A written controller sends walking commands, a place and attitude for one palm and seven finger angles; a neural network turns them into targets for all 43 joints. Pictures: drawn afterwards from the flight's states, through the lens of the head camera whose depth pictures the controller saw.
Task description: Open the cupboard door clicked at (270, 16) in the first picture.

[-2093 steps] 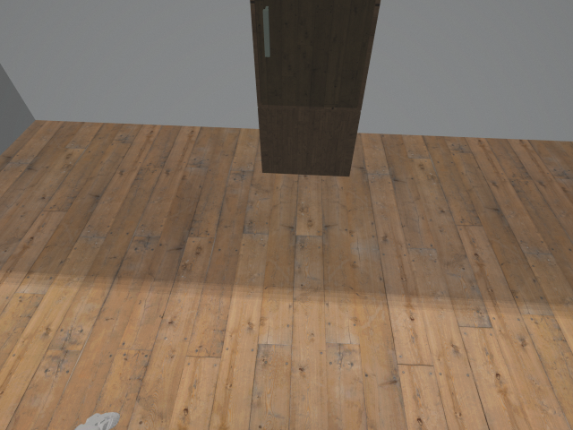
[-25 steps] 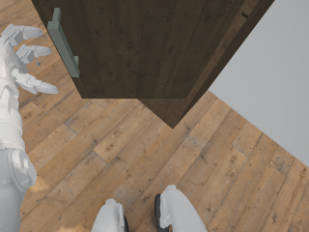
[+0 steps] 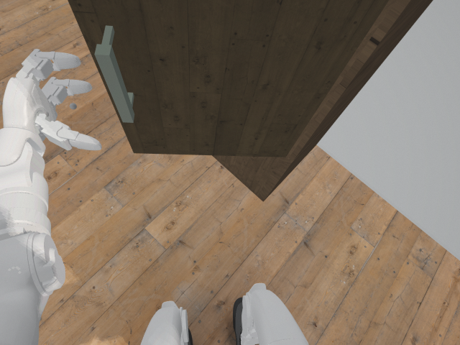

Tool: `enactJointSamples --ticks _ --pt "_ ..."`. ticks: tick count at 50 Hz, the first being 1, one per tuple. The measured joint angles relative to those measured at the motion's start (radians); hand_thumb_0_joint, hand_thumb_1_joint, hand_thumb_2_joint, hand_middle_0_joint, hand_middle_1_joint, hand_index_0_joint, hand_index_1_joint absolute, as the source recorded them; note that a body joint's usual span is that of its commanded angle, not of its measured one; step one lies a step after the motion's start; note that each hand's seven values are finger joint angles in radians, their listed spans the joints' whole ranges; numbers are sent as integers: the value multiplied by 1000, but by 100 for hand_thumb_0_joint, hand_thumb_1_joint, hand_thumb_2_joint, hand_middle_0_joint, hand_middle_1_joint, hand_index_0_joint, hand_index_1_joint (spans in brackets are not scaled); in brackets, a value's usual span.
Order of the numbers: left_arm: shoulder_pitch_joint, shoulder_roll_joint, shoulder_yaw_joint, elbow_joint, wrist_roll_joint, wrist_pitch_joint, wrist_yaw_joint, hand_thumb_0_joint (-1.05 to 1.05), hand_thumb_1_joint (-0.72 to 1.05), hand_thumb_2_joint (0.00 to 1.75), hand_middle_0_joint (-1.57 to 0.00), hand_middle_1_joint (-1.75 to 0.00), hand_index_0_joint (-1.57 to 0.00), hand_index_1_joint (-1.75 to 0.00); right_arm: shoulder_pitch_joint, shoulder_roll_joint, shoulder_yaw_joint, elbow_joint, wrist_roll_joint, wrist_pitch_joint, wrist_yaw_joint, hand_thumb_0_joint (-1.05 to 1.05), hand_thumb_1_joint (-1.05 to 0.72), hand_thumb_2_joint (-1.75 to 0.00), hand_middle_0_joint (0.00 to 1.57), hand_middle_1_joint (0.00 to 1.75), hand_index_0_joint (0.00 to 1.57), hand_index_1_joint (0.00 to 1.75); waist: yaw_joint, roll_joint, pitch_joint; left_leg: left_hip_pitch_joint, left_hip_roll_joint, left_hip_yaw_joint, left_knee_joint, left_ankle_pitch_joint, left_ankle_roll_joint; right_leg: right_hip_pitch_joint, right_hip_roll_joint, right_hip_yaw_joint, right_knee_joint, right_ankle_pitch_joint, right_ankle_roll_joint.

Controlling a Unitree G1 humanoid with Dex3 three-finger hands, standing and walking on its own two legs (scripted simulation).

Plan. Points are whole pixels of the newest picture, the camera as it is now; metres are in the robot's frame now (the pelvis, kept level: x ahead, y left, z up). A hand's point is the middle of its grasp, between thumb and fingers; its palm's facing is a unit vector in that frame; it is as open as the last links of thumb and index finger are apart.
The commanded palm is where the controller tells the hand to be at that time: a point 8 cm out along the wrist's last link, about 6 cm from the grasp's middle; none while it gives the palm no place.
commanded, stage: move the hooked fingers beside the handle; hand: left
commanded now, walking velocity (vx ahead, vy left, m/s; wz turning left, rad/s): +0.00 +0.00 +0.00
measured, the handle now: (119, 79) +0.54 +0.16 +0.06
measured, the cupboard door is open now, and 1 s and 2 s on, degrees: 45 44 44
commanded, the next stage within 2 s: slide the fingers in behind the handle in 0.08 s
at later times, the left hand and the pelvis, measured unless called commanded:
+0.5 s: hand (90, 106) +0.49 +0.20 +0.05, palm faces -0.06 -1.00 +0.00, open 14.0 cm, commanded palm +0.47 +0.24 +0.05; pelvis -0.01 +0.00 +0.00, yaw +0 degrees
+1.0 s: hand (112, 105) +0.50 +0.17 +0.04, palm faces -0.05 -1.00 -0.02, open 14.0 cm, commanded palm +0.47 +0.20 +0.05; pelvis +0.00 -0.01 +0.00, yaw +1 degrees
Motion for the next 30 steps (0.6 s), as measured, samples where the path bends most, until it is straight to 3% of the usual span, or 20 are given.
enactJointSamples --ticks 16,30 --pt "-40 3 -25 21 -3 -3 -3 -1 -50 30 -30 -120 -30 -120 -3 -8 -2 16 -1 -12 -5 0 -91 -90 20 30 20 30 -6 -1 2 -32 -3 -9 27 2 -1 -26 -4 -8 21 1 -3" --pt "-34 -35 -25 15 20 -12 65 -1 -50 30 -30 -120 -31 -121 17 3 0 14 -7 -13 7 0 -91 -90 20 30 20 30 -19 2 1 -27 -2 0 19 5 0 -28 -2 2 20 6 -3"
